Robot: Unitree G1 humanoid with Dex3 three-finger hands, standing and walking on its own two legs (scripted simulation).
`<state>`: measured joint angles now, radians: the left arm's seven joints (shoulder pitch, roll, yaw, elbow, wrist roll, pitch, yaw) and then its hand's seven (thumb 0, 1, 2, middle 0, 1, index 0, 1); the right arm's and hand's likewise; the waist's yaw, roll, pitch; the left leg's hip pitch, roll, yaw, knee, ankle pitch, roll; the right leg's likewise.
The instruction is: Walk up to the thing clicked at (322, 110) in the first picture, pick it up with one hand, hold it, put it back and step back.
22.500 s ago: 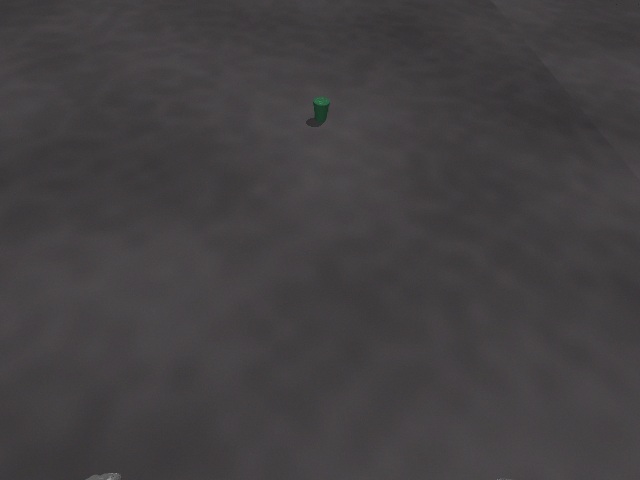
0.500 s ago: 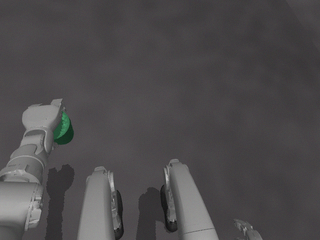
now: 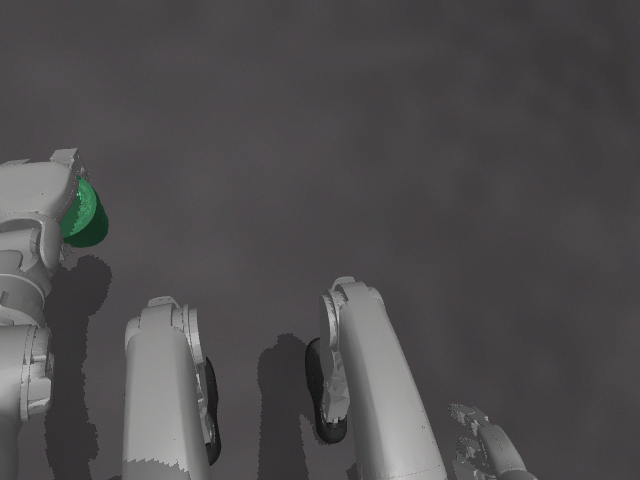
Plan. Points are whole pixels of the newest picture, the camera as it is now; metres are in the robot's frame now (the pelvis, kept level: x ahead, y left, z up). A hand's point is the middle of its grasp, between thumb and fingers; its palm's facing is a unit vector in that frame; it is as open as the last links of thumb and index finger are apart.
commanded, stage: crouch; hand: left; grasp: from above
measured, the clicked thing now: (73, 217) +0.44 +0.27 -0.22
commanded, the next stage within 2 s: lower in 0.50 s
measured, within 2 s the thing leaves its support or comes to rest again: neither
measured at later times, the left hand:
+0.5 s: hand (72, 223) +0.44 +0.28 -0.23, palm faces -0.47 -0.05 -0.88, open 11.7 cm
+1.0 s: hand (89, 229) +0.44 +0.28 -0.29, palm faces -0.48 -0.07 -0.87, open 11.7 cm
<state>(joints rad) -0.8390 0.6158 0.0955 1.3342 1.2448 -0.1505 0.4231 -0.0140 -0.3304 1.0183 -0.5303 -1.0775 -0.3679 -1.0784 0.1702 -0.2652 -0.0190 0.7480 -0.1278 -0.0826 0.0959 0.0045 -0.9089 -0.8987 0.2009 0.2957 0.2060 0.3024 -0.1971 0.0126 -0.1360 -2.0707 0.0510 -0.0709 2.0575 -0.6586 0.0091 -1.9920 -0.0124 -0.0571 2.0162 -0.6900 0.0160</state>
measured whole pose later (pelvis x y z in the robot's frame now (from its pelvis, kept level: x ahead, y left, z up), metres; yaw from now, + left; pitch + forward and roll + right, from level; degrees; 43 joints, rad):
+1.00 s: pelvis -0.01 +0.00 -0.10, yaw -3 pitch +34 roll -7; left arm -0.93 0.76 0.14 1.45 1.27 -0.23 0.41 -0.01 -0.31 1.00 -0.52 -1.08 -0.36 -1.07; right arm 0.15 -0.27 0.05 0.76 -0.16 -0.08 0.14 0.00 -0.92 -0.90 0.20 0.30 0.21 0.30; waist -0.25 -0.03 0.00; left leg -2.32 0.06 -0.12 2.37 -0.66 0.01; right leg -2.23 0.01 -0.08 2.31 -0.68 0.02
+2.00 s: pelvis -0.01 +0.00 -0.14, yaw -7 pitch +29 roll -10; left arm -1.00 0.90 0.15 1.65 1.31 -0.27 0.51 -0.01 -0.31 1.06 -0.44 -1.14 -0.32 -1.11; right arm 0.12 -0.30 0.17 0.74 -0.21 -0.14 0.19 0.00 -0.89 -0.89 0.20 0.30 0.21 0.30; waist -0.30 -0.07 0.07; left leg -2.38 0.06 -0.20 2.52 -0.67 0.00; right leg -2.27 0.03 -0.13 2.41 -0.67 0.03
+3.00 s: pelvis -0.01 +0.00 -0.12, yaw -6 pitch +32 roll -10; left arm -0.87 0.85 0.20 1.33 1.23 -0.19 0.47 0.00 -0.55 0.99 -0.09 -1.04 -0.09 -1.04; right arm 0.16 -0.28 0.11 0.73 -0.19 -0.14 0.21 0.00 -0.91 -0.90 0.20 0.30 0.21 0.30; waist -0.27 -0.04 0.02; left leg -2.37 0.05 -0.18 2.49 -0.69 0.00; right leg -2.26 0.03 -0.12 2.38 -0.69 0.03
